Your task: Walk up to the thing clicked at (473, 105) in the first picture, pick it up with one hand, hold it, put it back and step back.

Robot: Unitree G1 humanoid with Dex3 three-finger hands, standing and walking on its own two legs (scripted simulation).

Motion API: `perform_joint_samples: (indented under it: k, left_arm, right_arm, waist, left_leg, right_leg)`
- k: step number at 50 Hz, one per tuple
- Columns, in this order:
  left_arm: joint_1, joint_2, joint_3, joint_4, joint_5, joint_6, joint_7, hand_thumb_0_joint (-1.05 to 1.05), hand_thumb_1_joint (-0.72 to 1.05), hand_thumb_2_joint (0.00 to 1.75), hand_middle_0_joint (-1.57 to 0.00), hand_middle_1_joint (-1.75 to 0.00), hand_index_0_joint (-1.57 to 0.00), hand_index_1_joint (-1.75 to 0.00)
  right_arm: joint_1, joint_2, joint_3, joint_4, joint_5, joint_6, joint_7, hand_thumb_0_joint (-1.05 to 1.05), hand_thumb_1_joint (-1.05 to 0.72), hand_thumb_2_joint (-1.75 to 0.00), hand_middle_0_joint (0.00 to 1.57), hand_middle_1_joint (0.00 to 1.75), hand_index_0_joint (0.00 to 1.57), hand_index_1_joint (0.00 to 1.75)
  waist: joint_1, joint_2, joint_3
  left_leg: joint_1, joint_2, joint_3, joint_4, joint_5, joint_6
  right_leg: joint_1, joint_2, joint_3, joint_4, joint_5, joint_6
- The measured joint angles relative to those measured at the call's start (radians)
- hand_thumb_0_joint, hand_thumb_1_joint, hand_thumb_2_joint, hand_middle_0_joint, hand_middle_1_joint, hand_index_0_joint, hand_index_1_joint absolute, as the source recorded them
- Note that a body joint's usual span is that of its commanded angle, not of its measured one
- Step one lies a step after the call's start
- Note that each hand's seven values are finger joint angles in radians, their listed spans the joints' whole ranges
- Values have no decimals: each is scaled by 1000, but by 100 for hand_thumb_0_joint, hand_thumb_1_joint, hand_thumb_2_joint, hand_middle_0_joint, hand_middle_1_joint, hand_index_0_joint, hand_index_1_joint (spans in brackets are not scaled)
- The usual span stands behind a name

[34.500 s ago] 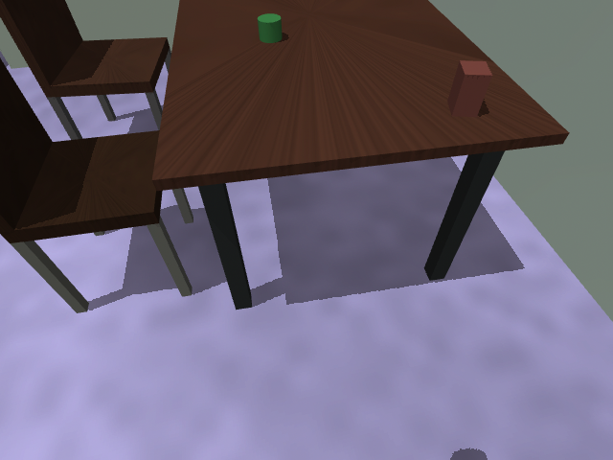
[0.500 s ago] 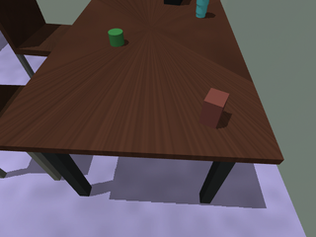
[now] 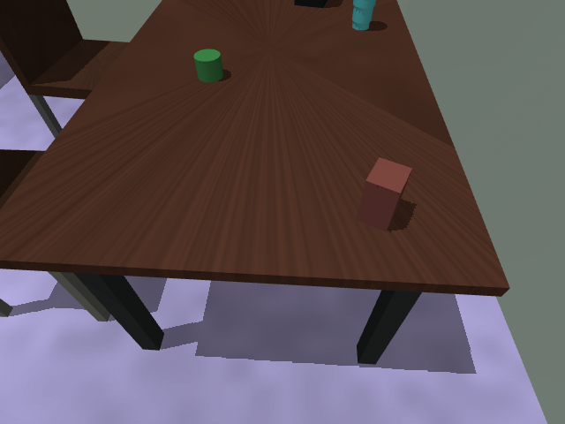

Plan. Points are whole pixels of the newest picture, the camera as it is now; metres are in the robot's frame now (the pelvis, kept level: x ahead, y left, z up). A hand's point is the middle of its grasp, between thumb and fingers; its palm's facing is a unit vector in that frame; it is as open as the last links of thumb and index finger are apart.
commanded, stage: stand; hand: right
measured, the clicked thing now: (382, 195) +0.50 -0.17 +0.00
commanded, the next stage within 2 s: step back in 0.24 s
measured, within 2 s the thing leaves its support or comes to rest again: neither
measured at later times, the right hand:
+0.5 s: hand out of the picture +0.08 -0.28 -0.17, palm faces -0.01 +0.93 -0.37, open 7.4 cm
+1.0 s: hand out of the picture -0.05 -0.24 -0.16, palm faces -0.04 +0.91 -0.42, open 7.4 cm
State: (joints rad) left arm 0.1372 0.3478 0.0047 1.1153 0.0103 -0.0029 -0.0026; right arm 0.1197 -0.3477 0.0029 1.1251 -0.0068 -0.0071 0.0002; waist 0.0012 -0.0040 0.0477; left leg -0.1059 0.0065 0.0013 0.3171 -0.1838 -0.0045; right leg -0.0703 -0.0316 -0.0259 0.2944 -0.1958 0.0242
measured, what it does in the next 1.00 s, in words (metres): walks backwards: left foot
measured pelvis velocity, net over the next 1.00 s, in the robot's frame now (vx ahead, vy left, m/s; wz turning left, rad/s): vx -0.13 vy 0.03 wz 0.00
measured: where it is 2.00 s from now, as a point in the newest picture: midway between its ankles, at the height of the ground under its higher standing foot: outside the picture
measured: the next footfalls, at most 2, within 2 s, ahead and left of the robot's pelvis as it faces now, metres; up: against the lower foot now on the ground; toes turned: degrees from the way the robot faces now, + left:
left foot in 0.72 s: -0.07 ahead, +0.14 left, +0.00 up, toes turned +1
right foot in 1.08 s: -0.12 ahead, -0.09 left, +0.00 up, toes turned +1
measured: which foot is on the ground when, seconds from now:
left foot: down 0.00-0.50, up 0.52-0.70, down 0.72-1.00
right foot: down 0.00-0.74, up 0.76-1.00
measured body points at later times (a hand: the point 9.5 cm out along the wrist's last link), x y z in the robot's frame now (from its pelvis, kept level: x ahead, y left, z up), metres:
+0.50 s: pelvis -0.04 -0.01 -0.02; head +0.02 -0.01 +0.42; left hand +0.07 +0.31 -0.14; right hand +0.08 -0.33 -0.14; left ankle -0.01 +0.12 -0.75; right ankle -0.02 -0.13 -0.75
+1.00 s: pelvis -0.13 +0.03 -0.02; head -0.05 +0.05 +0.42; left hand -0.02 +0.34 -0.15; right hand -0.05 -0.28 -0.14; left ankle -0.11 +0.14 -0.75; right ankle -0.15 -0.10 -0.70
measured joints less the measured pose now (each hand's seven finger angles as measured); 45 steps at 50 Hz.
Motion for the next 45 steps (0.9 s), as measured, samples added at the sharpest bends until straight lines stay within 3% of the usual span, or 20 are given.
perform_joint_samples:
  k: [12, 21, 25, 28, 31, 34, 37, 38, 40, 42, 45]
  left_arm:
    - [-3, -1, -2, -1, -2, -1, 3, 1, 90, 90, -21, -30, -20, -30]
    - [-58, 35, 45, -101, -19, 31, 11, 1, 90, 90, -21, -30, -20, -30]
    - [-67, 38, 49, -140, -10, 38, 8, 1, 90, 90, -21, -30, -20, -30]
    - [-69, 29, 50, -167, 6, 40, 5, 1, 90, 90, -21, -30, -20, -30]
    - [-75, 22, 50, -187, 21, 47, 9, 1, 90, 90, -21, -30, -20, -30]
    - [-89, 28, 51, -216, 28, 52, 13, 1, 90, 90, -21, -30, -20, -30]
    - [-104, 44, 52, -253, 13, 55, 9, 1, 90, 90, -21, -30, -20, -30]
    - [-111, 52, 57, -259, 7, 59, 12, 1, 90, 90, -21, -30, -20, -30]
    - [-110, 57, 65, -254, 4, 70, 22, 1, 90, 90, -21, -30, -20, -30]
    - [-100, 63, 70, -244, -5, 79, 28, 1, 90, 90, -21, -30, -20, -30]
    - [-67, 59, 69, -243, -10, 75, 27, 1, 90, 90, -21, -30, -20, -30]
  right_arm:
    - [-2, 0, -1, 2, 1, 1, -2, 0, -90, -90, 21, 30, 20, 30]
    - [-57, -25, -35, -96, 20, 40, 9, 0, -90, -90, 21, 30, 20, 30]
    - [-71, -51, -52, -141, 20, 59, 7, 0, -90, -90, 21, 30, 20, 30]
    - [-71, -66, -63, -169, 13, 75, 4, 0, -90, -90, 21, 30, 20, 30]
    - [-46, -74, -70, -196, 20, 74, 7, 0, -90, -90, 21, 30, 20, 30]
    - [-4, -71, -66, -206, 12, 64, 10, 0, -90, -90, 21, 30, 20, 30]
    - [35, -61, -67, -193, -11, 50, 7, 0, -90, -90, 21, 30, 20, 30]
    - [37, -47, -66, -186, -21, 49, 6, 0, -90, -90, 21, 30, 20, 30]
    - [49, -27, -55, -182, -24, 47, 11, 0, -90, -90, 21, 30, 20, 30]
    - [60, -6, -45, -180, -25, 46, 6, 0, -90, -90, 21, 30, 20, 30]
    - [62, 2, -40, -192, -22, 49, -9, 0, -90, -90, 21, 30, 20, 30]
  waist:
    - [0, 1, 2]
    - [0, -6, 91]
    - [-5, 18, 112]
    - [1, 15, 127]
    - [0, 10, 130]
    - [-9, -2, 125]
    - [-15, -27, 131]
    - [-5, -48, 147]
    - [-12, -47, 157]
    - [-19, -52, 151]
    - [-14, -45, 145]
  left_leg:
    - [4, 1, -1, 2, -7, 0]
    - [-132, 1, -7, 184, -57, 4]
    - [-211, 8, -25, 302, -86, 18]
    - [-297, -50, -66, 571, -265, 33]
    - [-320, -74, -81, 722, -317, 34]
    - [-255, -42, -60, 593, -320, 27]
    - [-164, -28, -34, 361, -205, 12]
    - [-164, -37, -19, 367, -207, 12]
    - [-173, -23, -25, 376, -202, 19]
    - [-168, -14, -28, 338, -172, 21]
    - [-165, 0, -15, 292, -135, 27]
  right_leg:
    - [5, 0, -1, -1, -5, 0]
    - [-145, -1, -2, 217, -75, -19]
    - [-202, 8, -16, 302, -101, -27]
    - [-232, -12, -9, 338, -102, -31]
    - [-253, -30, -6, 332, -81, -23]
    - [-286, -50, -15, 344, -70, -3]
    - [-336, -79, -15, 417, -89, 9]
    - [-353, -68, 25, 461, -155, -5]
    - [-386, 28, 114, 610, -326, -23]
    - [-412, 106, 166, 762, -357, -37]
    - [-412, 145, 159, 855, -333, -29]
